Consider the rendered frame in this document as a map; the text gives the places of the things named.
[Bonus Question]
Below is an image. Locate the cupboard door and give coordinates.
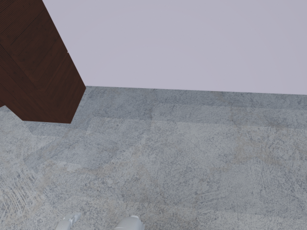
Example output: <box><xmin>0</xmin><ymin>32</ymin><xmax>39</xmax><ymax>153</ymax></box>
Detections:
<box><xmin>0</xmin><ymin>43</ymin><xmax>38</xmax><ymax>107</ymax></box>

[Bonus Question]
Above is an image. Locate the left robot hand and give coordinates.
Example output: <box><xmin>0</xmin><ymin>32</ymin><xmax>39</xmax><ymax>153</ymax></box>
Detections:
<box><xmin>54</xmin><ymin>212</ymin><xmax>81</xmax><ymax>230</ymax></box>

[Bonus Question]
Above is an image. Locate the robot left thigh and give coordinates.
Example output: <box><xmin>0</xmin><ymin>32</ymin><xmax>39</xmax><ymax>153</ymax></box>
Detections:
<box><xmin>113</xmin><ymin>217</ymin><xmax>145</xmax><ymax>230</ymax></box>

